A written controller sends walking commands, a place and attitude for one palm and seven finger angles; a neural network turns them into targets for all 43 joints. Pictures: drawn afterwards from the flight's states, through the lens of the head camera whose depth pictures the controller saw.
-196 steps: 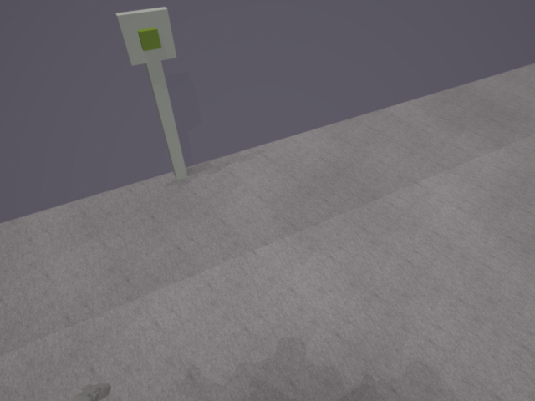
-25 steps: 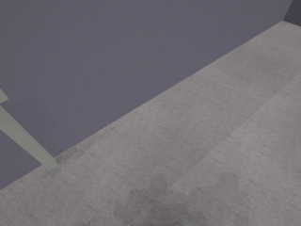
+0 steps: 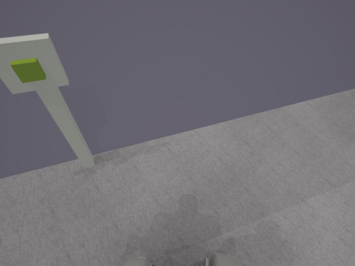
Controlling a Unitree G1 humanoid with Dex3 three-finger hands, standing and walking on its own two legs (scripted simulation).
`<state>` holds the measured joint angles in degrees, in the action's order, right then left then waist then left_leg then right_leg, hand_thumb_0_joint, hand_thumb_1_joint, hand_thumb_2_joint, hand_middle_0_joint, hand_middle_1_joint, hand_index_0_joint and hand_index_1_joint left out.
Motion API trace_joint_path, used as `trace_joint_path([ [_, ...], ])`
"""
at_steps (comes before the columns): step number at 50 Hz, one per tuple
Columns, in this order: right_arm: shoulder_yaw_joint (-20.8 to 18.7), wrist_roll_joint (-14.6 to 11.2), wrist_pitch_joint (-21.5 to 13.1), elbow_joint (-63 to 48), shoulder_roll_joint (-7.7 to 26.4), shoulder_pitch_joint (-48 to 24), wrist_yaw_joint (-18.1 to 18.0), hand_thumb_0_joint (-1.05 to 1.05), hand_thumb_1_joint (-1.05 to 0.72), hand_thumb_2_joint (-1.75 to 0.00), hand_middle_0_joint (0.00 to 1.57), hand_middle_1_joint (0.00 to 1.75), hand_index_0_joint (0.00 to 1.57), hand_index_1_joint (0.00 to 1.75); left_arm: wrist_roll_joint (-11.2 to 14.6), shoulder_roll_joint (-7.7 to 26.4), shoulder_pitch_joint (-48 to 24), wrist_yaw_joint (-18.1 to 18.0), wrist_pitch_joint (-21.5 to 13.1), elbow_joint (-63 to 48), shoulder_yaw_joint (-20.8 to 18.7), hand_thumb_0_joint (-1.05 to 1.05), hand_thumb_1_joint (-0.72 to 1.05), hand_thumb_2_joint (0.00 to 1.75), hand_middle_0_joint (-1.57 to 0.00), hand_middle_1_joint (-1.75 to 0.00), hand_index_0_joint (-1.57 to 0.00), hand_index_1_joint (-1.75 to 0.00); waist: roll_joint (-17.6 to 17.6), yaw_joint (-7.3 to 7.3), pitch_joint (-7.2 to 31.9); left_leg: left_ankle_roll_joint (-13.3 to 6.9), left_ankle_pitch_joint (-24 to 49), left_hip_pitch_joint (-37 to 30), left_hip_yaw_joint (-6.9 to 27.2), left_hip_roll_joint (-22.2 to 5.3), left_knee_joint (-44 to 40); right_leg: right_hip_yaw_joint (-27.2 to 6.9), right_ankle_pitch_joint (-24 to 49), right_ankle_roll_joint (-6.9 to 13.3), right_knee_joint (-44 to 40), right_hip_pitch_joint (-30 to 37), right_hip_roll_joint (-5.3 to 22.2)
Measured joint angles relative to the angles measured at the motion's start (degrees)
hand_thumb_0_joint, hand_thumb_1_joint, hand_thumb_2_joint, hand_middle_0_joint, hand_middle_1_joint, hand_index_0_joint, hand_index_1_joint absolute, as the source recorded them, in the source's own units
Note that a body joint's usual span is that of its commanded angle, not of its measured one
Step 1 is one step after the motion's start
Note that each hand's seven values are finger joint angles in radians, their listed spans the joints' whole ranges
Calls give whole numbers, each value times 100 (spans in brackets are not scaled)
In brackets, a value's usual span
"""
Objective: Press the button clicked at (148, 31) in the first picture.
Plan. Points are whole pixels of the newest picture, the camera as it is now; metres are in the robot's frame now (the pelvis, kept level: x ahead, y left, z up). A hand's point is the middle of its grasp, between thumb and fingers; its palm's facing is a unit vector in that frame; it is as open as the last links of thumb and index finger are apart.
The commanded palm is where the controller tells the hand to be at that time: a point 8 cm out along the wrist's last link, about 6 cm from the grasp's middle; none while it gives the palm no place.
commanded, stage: turn to face it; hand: left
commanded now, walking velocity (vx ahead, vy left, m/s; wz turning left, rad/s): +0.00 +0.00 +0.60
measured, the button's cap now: (29, 69) +0.63 +0.51 +0.00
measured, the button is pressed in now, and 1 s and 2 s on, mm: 0 0 0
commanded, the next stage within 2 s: take the last steps up to it in 0.50 s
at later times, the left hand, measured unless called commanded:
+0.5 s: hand out of the picture +0.04 +0.13 -0.13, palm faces +0.27 -0.92 -0.28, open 7.4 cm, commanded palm none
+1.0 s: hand out of the picture -0.06 +0.18 -0.16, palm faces +0.43 -0.88 -0.20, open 7.4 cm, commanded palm none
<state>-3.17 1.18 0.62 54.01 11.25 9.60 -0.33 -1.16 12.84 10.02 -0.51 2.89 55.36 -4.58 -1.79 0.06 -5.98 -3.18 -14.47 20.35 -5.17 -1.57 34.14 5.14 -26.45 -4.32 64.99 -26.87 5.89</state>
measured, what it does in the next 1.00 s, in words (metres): steps on the spot, turning left: right foot, then left foot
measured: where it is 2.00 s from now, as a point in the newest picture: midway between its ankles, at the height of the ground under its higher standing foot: (149, 248)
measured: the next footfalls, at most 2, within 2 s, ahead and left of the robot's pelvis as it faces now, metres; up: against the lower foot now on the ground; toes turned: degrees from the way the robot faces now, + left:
right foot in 0.32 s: +0.06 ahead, -0.17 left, +0.00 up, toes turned +7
left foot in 0.78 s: -0.04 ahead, +0.05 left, +0.00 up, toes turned +26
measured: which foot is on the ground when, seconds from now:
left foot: down 0.00-0.32, up 0.34-0.76, down 0.78-1.00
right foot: up 0.00-0.30, down 0.32-0.78, up 0.80-1.00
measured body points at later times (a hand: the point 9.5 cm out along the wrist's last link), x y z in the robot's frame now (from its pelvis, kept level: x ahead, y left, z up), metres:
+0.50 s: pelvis +0.01 -0.08 +0.01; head +0.04 -0.11 +0.46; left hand +0.02 +0.18 -0.11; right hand +0.14 -0.32 -0.15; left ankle -0.04 +0.07 -0.64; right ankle +0.02 -0.18 -0.73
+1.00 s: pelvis +0.01 -0.01 +0.01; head +0.01 +0.00 +0.46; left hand -0.08 +0.22 -0.15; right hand +0.13 -0.22 -0.13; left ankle -0.07 +0.04 -0.73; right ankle +0.09 -0.14 -0.65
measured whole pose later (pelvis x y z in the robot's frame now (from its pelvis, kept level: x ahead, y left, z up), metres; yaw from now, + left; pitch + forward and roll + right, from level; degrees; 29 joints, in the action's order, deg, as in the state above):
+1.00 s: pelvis +0.01 -0.01 +0.01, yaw +23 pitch -2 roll +0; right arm -1.2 0.7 -1.6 58.9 9.7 16.4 -1.1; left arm -1.7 13.2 16.1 0.9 1.4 60.1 -3.1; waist -1.5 -1.4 -2.1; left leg -3.5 -17.1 1.6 -4.1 1.9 20.6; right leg 4.2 -18.3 -2.5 61.3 -28.7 7.0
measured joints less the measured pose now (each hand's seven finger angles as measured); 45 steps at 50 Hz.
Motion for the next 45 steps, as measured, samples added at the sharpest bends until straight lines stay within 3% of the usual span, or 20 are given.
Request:
trace_joint_path([
  [4,11,-12,19,-7,-5,26,-3,0,-91,-90,20,30,20,30,13,81,-52,8,-16,-133,-26,1,91,90,-20,-30,-20,-30,80,8,38,4,263,-152,198,121,-465,-298,335,-98,-189,-114,-5],
  [8,-14,-1,55,-21,-3,59,20,0,-91,-90,21,30,21,30,30,124,-147,-20,11,-239,-33,1,91,90,-20,-30,-20,-30,163,66,99,73,373,-197,435,205,-617,-419,227,-140,-838,94,-60],
  [12,-62,16,135,-36,60,68,46,0,-90,-90,21,30,21,30,57,81,-275,-39,-6,-371,12,1,91,90,-20,-30,-20,-30,294,147,130,201,390,-117,707,257,-526,-411,120,-91,-1786,492,-212],
  [15,-115,-2,209,-49,142,89,64,0,-90,-90,21,30,21,30,77,16,-278,-38,-101,-502,77,1,91,90,-20,-30,-20,-30,377,155,188,349,323,50,898,329,-270,-335,655,-14,-2937,1009,-338],
  [17,-184,-36,266,-32,250,86,70,0,-90,-90,21,30,21,30,23,-97,-231,-53,-192,-541,134,1,91,90,-20,-30,-20,-30,537,136,198,411,-268,294,1003,322,350,-185,809,257,-3135,1127,-393],
  [19,-242,-15,338,-7,333,105,73,0,-91,-90,21,30,20,30,-9,-205,-119,-55,-207,-552,214,1,91,90,-20,-30,-20,-30,578,139,231,451,-932,630,938,400,1502,-35,760,451,-3088,1196,-311],
  [22,-277,6,379,26,399,107,110,0,-91,-90,20,30,20,30,-19,-306,82,-71,-197,-493,256,1,90,90,-20,-30,-20,-30,507,117,280,537,-850,919,717,320,2816,95,843,520,-3332,1383,-178],
  [24,-275,4,364,37,413,102,122,0,-91,-90,20,30,20,30,-22,-340,182,-63,-208,-426,283,1,90,90,-20,-30,-21,-30,453,120,275,608,-706,913,649,211,3094,189,911,529,-3474,1473,-112],
  [31,-174,-42,407,178,355,-48,94,0,-91,-90,20,30,20,30,-60,-353,485,-47,-280,-222,314,1,90,90,-20,-30,-21,-30,282,-55,156,716,-987,271,519,-23,2061,493,962,517,-3580,1529,22],
  [36,-43,-60,318,193,236,-219,102,1,-91,-90,20,30,20,30,-83,-213,718,-13,-288,44,238,1,90,90,-20,-30,-21,-30,139,-253,140,598,-1133,-362,249,29,830,648,907,399,-3432,1442,114],
  [38,13,-52,212,165,183,-213,118,1,-91,-90,20,30,20,30,-64,-120,846,9,-269,176,188,1,90,90,-20,-30,-21,-30,73,-286,219,516,-858,-743,94,63,37,714,808,305,-3256,1384,177],
  [40,54,-27,71,142,92,-183,115,0,-91,-90,20,30,20,30,-26,5,933,30,-175,309,124,1,90,90,-20,-30,-21,-30,-66,-315,271,168,-537,-888,25,151,-252,599,339,230,-2686,1187,265],
  [41,83,-15,26,132,44,-152,112,0,-91,-90,20,30,20,30,-30,49,953,30,-104,380,107,1,90,90,-20,-30,-21,-30,-104,-340,282,99,-566,-929,-9,166,-204,419,-24,231,-2184,1014,217],
  [43,142,-5,-52,140,-42,-23,63,0,-91,-90,20,30,20,30,-58,95,966,46,-12,505,92,1,91,90,-20,-30,-20,-30,-103,-314,343,56,-596,-1119,-32,171,-350,183,-179,252,-1259,654,104],
  [45,185,-14,-115,188,-111,162,3,0,-91,-90,20,30,20,30,-66,106,901,95,-16,569,91,1,91,90,-20,-30,-20,-30,-59,-241,380,51,-500,-1348,14,199,-656,70,125,261,-652,339,61],
])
